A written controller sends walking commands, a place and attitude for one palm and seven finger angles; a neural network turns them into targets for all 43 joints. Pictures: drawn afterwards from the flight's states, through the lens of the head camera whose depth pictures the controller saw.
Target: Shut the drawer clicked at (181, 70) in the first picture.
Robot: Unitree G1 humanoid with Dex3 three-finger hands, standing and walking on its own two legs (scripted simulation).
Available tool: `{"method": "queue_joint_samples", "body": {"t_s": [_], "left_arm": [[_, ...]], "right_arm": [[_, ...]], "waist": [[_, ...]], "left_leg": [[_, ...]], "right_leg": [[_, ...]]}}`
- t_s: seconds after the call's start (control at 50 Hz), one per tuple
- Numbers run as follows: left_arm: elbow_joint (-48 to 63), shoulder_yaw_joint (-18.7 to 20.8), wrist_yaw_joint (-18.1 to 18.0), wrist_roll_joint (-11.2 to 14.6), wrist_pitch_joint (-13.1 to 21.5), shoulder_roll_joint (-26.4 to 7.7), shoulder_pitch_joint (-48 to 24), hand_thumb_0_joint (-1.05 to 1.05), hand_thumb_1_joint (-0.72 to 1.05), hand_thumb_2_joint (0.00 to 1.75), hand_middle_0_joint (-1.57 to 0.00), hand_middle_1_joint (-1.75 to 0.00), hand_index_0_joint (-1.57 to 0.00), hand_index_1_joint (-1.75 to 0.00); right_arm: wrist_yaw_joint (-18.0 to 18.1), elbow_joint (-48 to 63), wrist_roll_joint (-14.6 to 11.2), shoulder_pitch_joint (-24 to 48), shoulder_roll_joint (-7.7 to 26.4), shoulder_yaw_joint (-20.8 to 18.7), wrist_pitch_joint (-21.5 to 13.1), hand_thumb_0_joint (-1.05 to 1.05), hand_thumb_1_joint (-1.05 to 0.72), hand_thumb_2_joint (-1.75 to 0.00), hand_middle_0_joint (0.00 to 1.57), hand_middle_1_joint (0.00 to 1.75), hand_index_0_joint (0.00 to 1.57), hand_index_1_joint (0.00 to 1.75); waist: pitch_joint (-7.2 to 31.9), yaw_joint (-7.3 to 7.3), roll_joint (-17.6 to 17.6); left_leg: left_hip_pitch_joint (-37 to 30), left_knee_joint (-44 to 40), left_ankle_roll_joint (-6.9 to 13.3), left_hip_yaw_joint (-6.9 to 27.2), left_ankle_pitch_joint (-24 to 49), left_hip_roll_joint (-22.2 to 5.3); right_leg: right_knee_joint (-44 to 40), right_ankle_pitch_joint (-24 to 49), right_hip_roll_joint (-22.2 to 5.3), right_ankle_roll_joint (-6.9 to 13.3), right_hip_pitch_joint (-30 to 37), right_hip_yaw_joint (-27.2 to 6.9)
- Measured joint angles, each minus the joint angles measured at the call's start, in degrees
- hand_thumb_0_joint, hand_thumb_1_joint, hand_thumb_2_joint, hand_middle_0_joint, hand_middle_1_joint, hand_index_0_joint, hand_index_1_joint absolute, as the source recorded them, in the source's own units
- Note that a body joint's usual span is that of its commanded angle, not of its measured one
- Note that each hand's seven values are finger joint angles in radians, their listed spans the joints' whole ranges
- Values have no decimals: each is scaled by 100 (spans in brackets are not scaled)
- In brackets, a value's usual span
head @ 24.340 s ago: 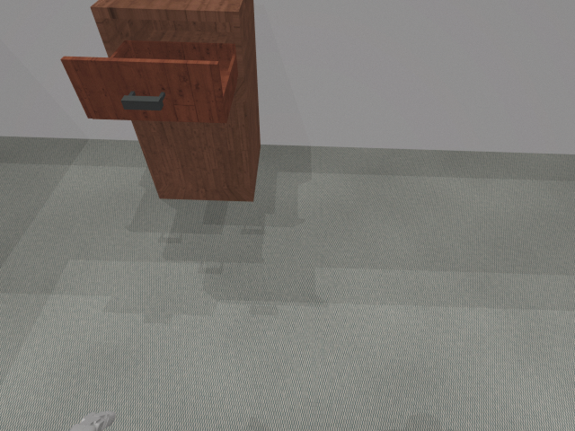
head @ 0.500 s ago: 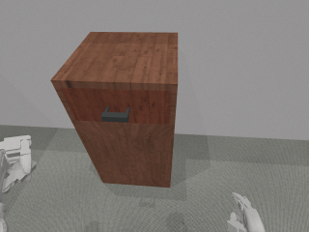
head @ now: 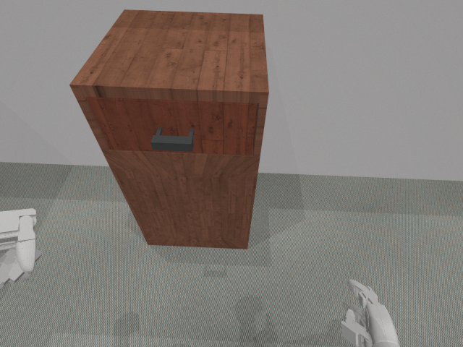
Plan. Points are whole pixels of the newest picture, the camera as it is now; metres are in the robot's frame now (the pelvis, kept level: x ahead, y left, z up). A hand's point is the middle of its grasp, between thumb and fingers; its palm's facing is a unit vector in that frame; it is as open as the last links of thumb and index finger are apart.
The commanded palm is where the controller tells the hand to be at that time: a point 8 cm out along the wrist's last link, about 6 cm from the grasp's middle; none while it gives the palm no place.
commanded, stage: step back with the hand held close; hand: left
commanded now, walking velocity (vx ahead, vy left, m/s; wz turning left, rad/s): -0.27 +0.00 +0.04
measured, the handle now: (174, 137) +0.60 +0.19 -0.03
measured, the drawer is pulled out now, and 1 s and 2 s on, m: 0.00 0.00 0.00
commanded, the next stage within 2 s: stop stepping back and stand still in 0.84 s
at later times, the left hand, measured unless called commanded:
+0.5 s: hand (20, 301) +0.14 +0.24 +0.16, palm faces +0.33 -0.79 -0.52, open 3.3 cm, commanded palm +0.07 +0.27 +0.18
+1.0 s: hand out of the picture +0.05 +0.23 +0.15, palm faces +0.28 -0.85 -0.45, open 3.3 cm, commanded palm -0.03 +0.27 +0.18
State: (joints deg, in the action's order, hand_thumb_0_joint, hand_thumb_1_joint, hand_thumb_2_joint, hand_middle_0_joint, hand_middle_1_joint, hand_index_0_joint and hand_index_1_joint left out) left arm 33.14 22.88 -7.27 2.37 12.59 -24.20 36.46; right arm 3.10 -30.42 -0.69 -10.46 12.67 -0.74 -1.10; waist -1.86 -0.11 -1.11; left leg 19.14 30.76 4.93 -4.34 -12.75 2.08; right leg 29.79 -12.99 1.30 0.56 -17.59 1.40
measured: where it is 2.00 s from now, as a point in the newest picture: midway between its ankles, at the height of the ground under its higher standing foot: outside the picture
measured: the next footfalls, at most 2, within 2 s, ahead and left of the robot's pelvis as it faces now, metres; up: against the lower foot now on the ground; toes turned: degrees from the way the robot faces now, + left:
left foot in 0.86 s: -0.06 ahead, +0.09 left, +0.00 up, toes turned +2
right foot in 1.14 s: -0.20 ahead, -0.13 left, +0.00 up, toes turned -1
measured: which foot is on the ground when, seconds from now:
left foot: down 0.00-0.66, up 0.68-0.84, down 0.86-1.00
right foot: down 0.00-0.88, up 0.90-1.00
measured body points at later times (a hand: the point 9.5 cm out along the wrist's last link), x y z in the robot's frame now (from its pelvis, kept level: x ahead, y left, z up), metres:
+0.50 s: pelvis -0.06 -0.01 -0.01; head +0.01 +0.02 +0.44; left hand +0.12 +0.28 +0.19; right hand +0.13 -0.24 -0.09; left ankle +0.04 +0.06 -0.73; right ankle -0.11 -0.13 -0.73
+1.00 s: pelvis -0.16 -0.01 +0.00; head -0.11 +0.02 +0.45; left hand +0.03 +0.27 +0.18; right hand +0.03 -0.24 -0.06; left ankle -0.10 +0.09 -0.73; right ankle -0.16 -0.13 -0.70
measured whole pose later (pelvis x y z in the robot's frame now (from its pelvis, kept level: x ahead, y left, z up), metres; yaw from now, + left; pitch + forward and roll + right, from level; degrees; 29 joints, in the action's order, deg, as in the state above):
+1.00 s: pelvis -0.16 -0.01 +0.00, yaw +0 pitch +2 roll -1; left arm 34.4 21.1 -6.3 2.2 13.0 -25.1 32.8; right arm 2.0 -32.8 0.8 -8.4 10.1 -0.6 -5.2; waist -3.8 0.0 3.6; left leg 21.6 28.1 2.3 -1.4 -8.6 0.2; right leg 47.8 -24.9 4.1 -1.5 -24.9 -3.8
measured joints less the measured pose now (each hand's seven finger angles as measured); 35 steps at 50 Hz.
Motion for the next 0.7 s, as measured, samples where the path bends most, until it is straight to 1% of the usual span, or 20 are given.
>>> {"method": "queue_joint_samples", "body": {"t_s": [0.08, 0.14, 0.18, 0.22, 0.26, 0.3, 0.34, 0.38, 0.44, 0.5, 0.54, 0.58, 0.64, 0.66, 0.68, 0.7], "left_arm": [[-160, -64, -11, -75, -5, 162, -66, 2, 89, 90, -140, -160, -140, -160], [-98, -148, -23, -119, 1, 253, -94, 2, 89, 90, -140, -160, -141, -160], [23, -198, -39, -136, 21, 277, -104, 2, 89, 90, -140, -160, -141, -160], [169, -200, -62, -154, 70, 240, -124, 2, 89, 90, -140, -160, -141, -160], [272, -136, -75, -195, 145, 135, -183, 2, 88, 90, -140, -160, -141, -160], [273, -34, -61, -252, 215, 17, -273, 2, 88, 90, -140, -160, -141, -160], [237, 109, -42, -272, 270, -59, -296, 2, 88, 90, -140, -160, -141, -160], [218, 276, -31, -250, 323, -103, -244, 2, 88, 90, -140, -160, -141, -160], [265, 421, -11, -125, 397, -119, -112, 2, 89, 90, -140, -160, -141, -160], [326, 289, 35, -54, 440, -75, -136, 2, 89, 90, -140, -160, -141, -160], [370, 87, 84, -37, 439, -44, -202, 2, 89, 90, -140, -160, -141, -160], [468, -39, 130, -20, 432, -93, -165, 2, 89, 90, -140, -160, -141, -160], [635, 19, 187, 22, 472, -285, 94, 2, 88, 90, -140, -160, -140, -160], [651, 77, 197, 26, 504, -351, 190, 2, 88, 90, -140, -160, -140, -160], [641, 123, 195, 27, 523, -406, 262, 2, 88, 90, -140, -160, -140, -160], [601, 148, 172, 27, 532, -441, 299, 2, 88, 90, -140, -160, -141, -160]], "right_arm": [[-5, 15, 5, -5, -35, 47, -85, 2, -91, -90, 20, 30, 20, 30], [-19, -14, 37, -77, -42, 79, -132, 2, -91, -90, 20, 30, 20, 30], [-28, -45, 65, -141, -35, 97, -160, 2, -91, -90, 20, 30, 20, 30], [-22, -66, 88, -198, -22, 109, -189, 2, -91, -90, 20, 30, 20, 30], [-3, -72, 105, -245, -16, 102, -226, 2, -91, -90, 20, 30, 20, 30], [19, -99, 122, -288, -15, 62, -255, 2, -91, -90, 20, 30, 20, 30], [20, -137, 130, -306, -20, 18, -269, 2, -91, -90, 20, 30, 20, 30], [7, -173, 138, -284, -42, -7, -297, 2, -91, -90, 20, 30, 20, 30], [-27, -228, 153, -127, -105, 9, -375, 2, -91, -90, 20, 30, 20, 30], [-63, -279, 178, 148, -135, 36, -470, 2, -91, -90, 20, 30, 20, 30], [-87, -307, 185, 318, -125, 36, -489, 2, -91, -90, 20, 30, 20, 30], [-120, -287, 165, 406, -126, 41, -461, 2, -91, -90, 20, 30, 20, 30], [-129, -190, 110, 390, -136, 56, -339, 2, -91, -90, 20, 30, 20, 30], [-122, -164, 85, 351, -142, 48, -284, 2, -91, -90, 20, 30, 20, 30], [-116, -166, 60, 292, -146, 25, -235, 2, -91, -90, 20, 30, 20, 30], [-111, -201, 44, 222, -149, -16, -190, 2, -91, -90, 20, 30, 20, 30]], "waist": [[-3, -9, -68], [-19, -20, -42], [-33, -17, 5], [-63, 10, 59], [-115, 70, 113], [-124, 126, 114], [-70, 144, 65], [0, 125, 37], [12, 35, 137], [-170, -33, 227], [-332, -16, 176], [-399, 6, 139], [-320, 69, 77], [-250, 96, 68], [-149, 117, 79], [-30, 116, 114]], "left_leg": [[190, 209, 22, 27, -8, -25], [320, 341, 15, 80, -114, -43], [385, 369, 9, 118, -139, -49], [422, 325, 20, 147, 18, -52], [463, 308, 53, 187, 201, -24], [536, 339, 68, 270, 209, 15], [641, 347, 67, 333, 223, -1], [771, 326, 50, 350, 280, -43], [943, 219, -8, 251, 410, -103], [1036, 62, -63, 163, 610, -168], [1017, -80, -103, 209, 781, -230], [999, -179, -149, 247, 921, -289], [1009, -171, -225, 317, 1007, -385], [1045, -67, -260, 351, 812, -393], [1116, 139, -327, 407, 394, -353], [1205, 572, -404, 475, -67, -272]], "right_leg": [[107, 44, 14, -9, -132, 41], [78, 115, 34, 0, -181, 92], [20, 172, 48, -2, -201, 118], [-3, 212, 78, -23, -228, 109], [150, 193, 153, -80, -287, -25], [483, 6, 235, -96, -282, -216], [766, -265, 327, -105, -196, -356], [817, -456, 383, -102, -21, -450], [489, -709, 357, -73, 203, -536], [134, -735, 354, -20, 245, -570], [75, -633, 421, 10, 222, -531], [55, -524, 482, 6, 197, -503], [48, -426, 590, 86, 195, -448], [35, -405, 608, 118, 207, -429], [-1, -382, 596, 142, 224, -417], [-57, -351, 557, 160, 249, -423]]}}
